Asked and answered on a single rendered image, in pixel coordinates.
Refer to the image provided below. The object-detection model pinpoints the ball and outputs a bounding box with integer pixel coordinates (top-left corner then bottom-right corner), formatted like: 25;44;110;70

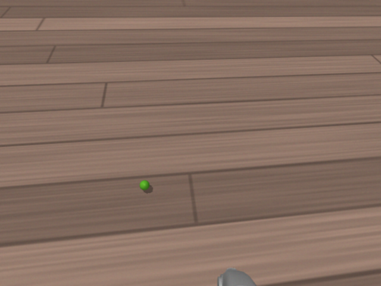
139;180;149;190

